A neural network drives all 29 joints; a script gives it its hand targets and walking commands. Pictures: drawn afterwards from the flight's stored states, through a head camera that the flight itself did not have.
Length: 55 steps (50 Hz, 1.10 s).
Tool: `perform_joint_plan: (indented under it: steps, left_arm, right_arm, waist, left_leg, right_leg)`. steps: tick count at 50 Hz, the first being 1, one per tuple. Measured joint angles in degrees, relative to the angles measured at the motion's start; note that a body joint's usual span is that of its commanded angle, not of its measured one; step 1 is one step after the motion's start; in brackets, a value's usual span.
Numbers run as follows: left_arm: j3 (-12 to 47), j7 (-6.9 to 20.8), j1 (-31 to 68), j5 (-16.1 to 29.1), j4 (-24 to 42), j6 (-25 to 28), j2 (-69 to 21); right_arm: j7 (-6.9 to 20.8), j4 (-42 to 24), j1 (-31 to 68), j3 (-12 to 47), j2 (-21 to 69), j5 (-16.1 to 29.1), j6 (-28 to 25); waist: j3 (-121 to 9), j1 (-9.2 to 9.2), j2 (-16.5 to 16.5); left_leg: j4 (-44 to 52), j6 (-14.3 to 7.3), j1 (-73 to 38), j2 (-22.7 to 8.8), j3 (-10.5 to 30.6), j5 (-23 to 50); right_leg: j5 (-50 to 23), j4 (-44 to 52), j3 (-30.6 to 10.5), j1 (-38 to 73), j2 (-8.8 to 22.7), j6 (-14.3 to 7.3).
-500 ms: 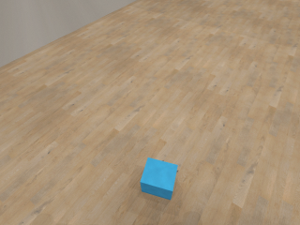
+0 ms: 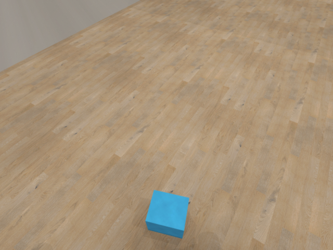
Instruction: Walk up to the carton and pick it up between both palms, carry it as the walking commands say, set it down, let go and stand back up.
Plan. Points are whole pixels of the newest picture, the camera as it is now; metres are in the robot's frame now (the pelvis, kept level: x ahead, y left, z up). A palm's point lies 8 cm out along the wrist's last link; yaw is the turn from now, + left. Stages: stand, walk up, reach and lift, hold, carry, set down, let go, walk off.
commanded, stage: walk up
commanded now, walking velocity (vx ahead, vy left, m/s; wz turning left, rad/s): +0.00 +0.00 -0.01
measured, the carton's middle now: (168, 214) +0.41 +0.01 -0.68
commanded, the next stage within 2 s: none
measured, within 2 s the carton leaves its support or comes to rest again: neither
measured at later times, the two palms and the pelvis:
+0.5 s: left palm out of the picture +0.01 +0.20 -0.13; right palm out of the picture +0.01 -0.22 -0.14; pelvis +0.02 -0.01 +0.01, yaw +0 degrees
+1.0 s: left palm out of the picture +0.01 +0.18 -0.14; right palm out of the picture +0.00 -0.22 -0.14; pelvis +0.03 -0.02 +0.01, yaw +0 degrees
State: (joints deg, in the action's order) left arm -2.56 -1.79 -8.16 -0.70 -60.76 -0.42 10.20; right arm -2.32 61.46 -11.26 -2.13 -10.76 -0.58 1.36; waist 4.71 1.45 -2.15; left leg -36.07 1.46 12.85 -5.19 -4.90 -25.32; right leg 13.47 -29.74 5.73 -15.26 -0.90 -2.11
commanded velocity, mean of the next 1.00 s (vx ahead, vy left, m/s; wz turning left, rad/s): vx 0.00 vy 0.00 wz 0.00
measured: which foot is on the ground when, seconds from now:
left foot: down 0.00-1.00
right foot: down 0.00-1.00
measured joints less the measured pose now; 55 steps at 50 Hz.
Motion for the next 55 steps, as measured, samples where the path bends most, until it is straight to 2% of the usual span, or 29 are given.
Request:
perform_joint_plan:
  steps: [1, 3, 8, 13, 29, 55]
  left_arm:
    - [0.25, -0.19, 0.08, -0.01, -0.12, 0.22, -0.36]
    - [0.56, -0.42, 0.16, 0.12, -0.49, 0.32, -0.98]
    - [0.91, -0.08, -0.39, 0.59, -1.76, 0.2, -1.64]
    - [1.05, -0.22, -1.67, 0.6, -3.14, 0.76, -2.15]
    - [1.5, -0.64, -8.63, 0.45, -6.96, 0.92, -3.6]
    - [1.55, -1.02, -9.03, 0.5, -5.72, 1.73, -4.02]
  right_arm:
    - [-0.06, 0.06, 0.2, 0.23, -0.33, 0.02, 0.11]
    - [-0.01, 0.44, 0.49, 0.7, -0.41, 0.0, 0.01]
    - [0.33, 1.92, -0.46, 1.43, 1.74, -0.29, -0.58]
    - [0.3, 3.69, -1.98, 1.77, 3.3, -0.16, -1.13]
    - [-0.14, 6.12, -5.27, 1.66, 4.81, 0.04, -1.41]
    - [-0.64, 5.07, -6.81, 1.62, 5.11, -0.03, -1.37]
  waist:
    - [-0.2, -0.11, -0.57]
    - [-0.48, -0.29, -0.97]
    - [-1.86, -0.67, 1.39]
    - [-2.67, -1.2, 1.92]
    - [-3.34, -1.72, 1.56]
    - [-3.63, -1.58, 1.5]
  left_leg:
    - [0.18, -0.3, 0.0, 0.4, 1.19, 0.31]
    - [2.77, -0.7, -1.16, 0.92, 2.44, 5.69]
    - [11.56, -0.48, -6.23, 2.57, 1.63, 8.78]
    - [15.31, -0.28, -8.5, 2.82, 1.9, 10.49]
    - [16.07, 0.32, -9.97, 2.1, 2.25, 10.01]
    - [15.33, 1.24, -9.98, 1.19, 2.43, 8.84]
  right_leg:
    - [-0.07, 0.63, 0.16, 0.34, -0.37, -0.11]
    - [-0.59, 1.97, 0.17, 1.29, -0.8, -0.17]
    - [-2.32, 6.41, -0.61, 4.23, 0.35, 0.16]
    - [-3.16, 8.95, -0.28, 6.13, 0.42, 0.01]
    - [-2.69, 9.98, 0.11, 7.81, -0.33, -0.41]
    - [-1.1, 8.66, 0.32, 7.52, -1.15, -1.17]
